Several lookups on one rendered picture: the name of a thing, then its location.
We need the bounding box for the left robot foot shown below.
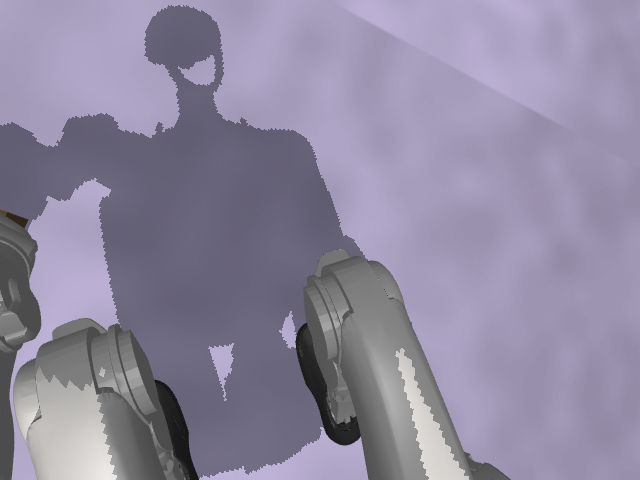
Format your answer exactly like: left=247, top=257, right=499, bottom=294
left=155, top=380, right=199, bottom=480

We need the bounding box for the right robot foot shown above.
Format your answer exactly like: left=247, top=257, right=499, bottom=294
left=296, top=323, right=361, bottom=446

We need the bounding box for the right robot hand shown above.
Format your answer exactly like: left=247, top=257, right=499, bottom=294
left=464, top=452, right=511, bottom=480

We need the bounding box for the small box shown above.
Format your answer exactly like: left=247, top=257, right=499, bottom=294
left=0, top=210, right=28, bottom=228

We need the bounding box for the left robot arm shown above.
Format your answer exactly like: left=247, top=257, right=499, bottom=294
left=0, top=213, right=41, bottom=480

